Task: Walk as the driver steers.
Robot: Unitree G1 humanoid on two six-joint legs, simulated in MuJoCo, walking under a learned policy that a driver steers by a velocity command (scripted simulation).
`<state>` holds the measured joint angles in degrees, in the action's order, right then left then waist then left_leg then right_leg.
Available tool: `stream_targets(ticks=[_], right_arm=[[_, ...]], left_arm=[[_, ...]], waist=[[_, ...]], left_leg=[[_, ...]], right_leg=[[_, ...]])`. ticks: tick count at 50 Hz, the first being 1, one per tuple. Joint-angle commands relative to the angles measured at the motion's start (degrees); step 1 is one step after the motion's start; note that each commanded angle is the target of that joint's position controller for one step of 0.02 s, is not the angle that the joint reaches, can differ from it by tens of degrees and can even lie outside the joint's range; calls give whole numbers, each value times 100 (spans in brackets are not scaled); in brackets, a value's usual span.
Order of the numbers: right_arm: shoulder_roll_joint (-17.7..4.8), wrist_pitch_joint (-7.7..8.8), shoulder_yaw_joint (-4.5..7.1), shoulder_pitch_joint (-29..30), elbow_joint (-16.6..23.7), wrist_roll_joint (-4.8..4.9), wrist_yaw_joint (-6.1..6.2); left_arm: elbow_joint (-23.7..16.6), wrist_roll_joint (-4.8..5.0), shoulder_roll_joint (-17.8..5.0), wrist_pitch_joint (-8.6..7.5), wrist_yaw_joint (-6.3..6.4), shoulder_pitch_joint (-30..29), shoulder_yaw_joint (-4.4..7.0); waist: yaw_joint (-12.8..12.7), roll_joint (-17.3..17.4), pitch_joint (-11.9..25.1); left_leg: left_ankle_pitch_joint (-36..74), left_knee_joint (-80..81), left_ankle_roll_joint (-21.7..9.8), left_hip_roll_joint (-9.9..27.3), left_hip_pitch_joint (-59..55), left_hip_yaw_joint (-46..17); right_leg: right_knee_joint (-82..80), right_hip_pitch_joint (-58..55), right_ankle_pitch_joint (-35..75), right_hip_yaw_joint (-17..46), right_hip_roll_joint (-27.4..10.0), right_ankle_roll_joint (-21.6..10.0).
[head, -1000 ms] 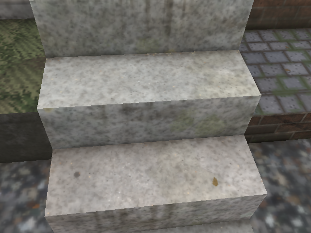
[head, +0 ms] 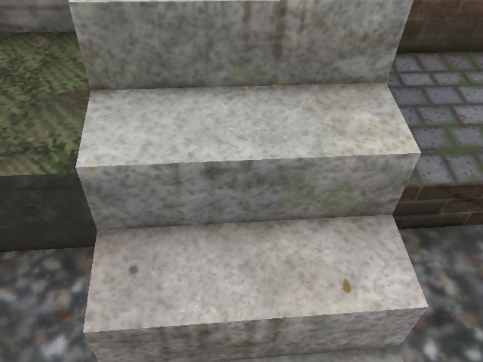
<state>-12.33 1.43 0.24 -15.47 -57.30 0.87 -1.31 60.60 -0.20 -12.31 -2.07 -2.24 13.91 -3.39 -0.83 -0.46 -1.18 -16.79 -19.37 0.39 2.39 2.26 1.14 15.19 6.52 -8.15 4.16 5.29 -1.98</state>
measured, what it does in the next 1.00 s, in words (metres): stands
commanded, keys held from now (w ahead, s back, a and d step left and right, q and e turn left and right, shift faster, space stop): w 1.00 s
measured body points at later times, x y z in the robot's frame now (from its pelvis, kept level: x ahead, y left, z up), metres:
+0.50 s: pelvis +0.01 +0.00 +0.00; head +0.02 +0.02 +0.45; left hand +0.13 +0.22 -0.14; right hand +0.08 -0.25 -0.13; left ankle -0.07 +0.12 -0.75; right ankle +0.00 -0.10 -0.75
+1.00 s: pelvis +0.01 +0.00 +0.00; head +0.02 +0.02 +0.45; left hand +0.12 +0.22 -0.14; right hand +0.09 -0.25 -0.13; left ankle -0.07 +0.12 -0.75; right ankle +0.00 -0.10 -0.75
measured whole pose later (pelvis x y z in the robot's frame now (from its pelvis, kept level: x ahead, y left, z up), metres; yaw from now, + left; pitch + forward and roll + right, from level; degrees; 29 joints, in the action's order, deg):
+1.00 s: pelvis +0.01 +0.00 +0.00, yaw +1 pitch +1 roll -2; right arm -13.2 2.5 -0.2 -11.3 -55.2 0.9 -1.5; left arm 57.5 -0.5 -12.6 -3.7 -2.5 5.9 -4.1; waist 0.2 -0.7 -0.3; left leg -14.6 -14.7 0.7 2.3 0.8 0.9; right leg 11.1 5.1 -6.5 3.1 4.6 -1.9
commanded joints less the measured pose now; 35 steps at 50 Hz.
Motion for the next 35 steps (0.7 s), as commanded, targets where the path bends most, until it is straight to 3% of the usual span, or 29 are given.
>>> stream_targets(ticks=[1, 16, 35], right_arm=[[-713, 85, 133, -138, 239, 15, 30], [-736, 176, 107, 116, 388, 22, 4], [-775, 168, 98, 311, 441, 8, -2]], left_arm=[[-347, 12, -476, -117, 23, -286, 54], [-558, -11, -453, -199, 9, -749, 13], [-611, -18, -482, -235, -11, -974, 17]], waist=[[105, 83, 12], [88, 126, 240], [122, 117, 371]], left_leg=[[1326, 231, -25, 480, -323, -295], [2121, 385, -5, 586, -402, -382], [2182, 404, 23, 614, -529, -367]], right_leg=[[-315, 443, 997, 386, -770, -45], [-355, 187, 1365, 324, -887, -22], [-411, 106, 1526, 304, -929, -3]])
